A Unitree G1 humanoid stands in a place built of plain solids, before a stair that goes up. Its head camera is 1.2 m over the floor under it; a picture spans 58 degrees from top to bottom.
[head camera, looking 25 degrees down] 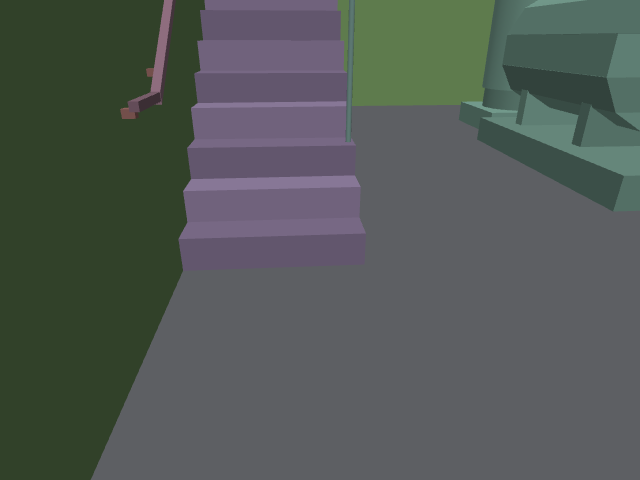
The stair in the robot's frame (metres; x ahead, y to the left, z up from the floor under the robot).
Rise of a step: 0.20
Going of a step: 0.24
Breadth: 1.04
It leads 4 degrees to the left of straight ahead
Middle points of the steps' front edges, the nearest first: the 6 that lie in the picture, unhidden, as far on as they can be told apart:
2.20 0.26 0.20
2.44 0.28 0.39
2.67 0.29 0.59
2.91 0.31 0.79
3.15 0.33 0.98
3.39 0.34 1.18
